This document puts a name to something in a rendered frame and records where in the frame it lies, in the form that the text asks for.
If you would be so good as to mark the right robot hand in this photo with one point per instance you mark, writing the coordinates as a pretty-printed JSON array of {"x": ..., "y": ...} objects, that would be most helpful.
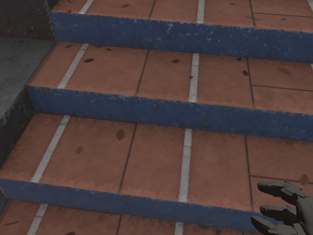
[{"x": 298, "y": 221}]

